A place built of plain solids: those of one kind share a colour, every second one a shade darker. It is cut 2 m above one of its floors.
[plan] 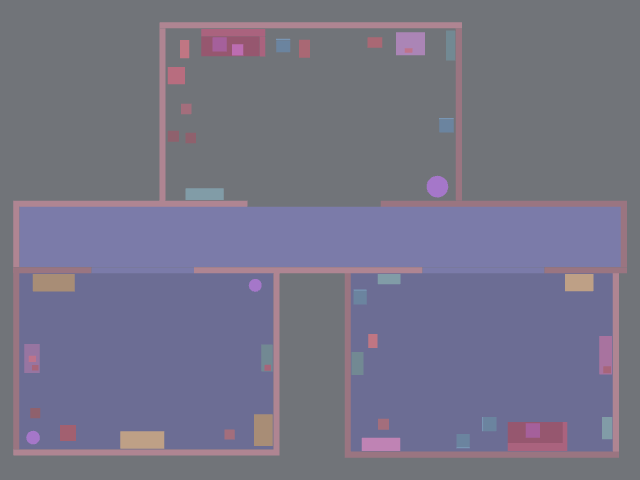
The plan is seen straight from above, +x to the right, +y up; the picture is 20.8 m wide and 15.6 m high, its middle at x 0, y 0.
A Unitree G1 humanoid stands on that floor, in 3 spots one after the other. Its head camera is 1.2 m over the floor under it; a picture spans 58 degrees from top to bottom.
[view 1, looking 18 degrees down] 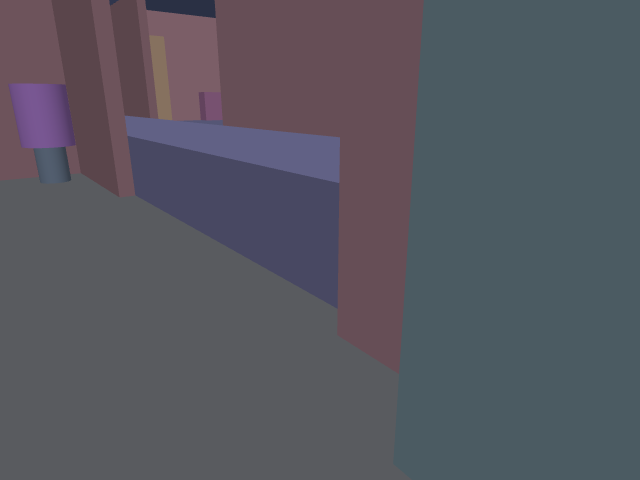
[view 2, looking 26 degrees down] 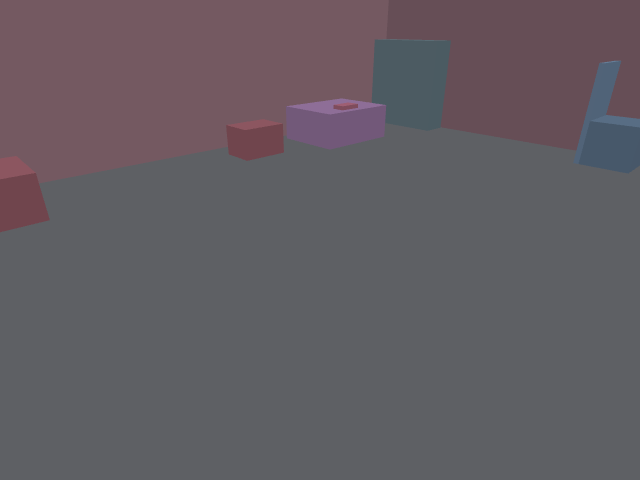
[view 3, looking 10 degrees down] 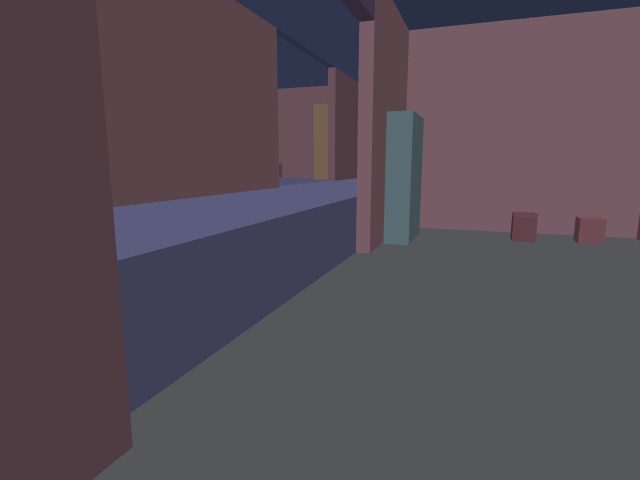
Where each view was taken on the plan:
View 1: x -3.91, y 2.61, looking -38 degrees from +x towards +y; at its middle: floor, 2.62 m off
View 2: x -0.84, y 2.61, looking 47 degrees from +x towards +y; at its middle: ground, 2.74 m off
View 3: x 3.28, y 2.61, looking -160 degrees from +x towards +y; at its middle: floor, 4.55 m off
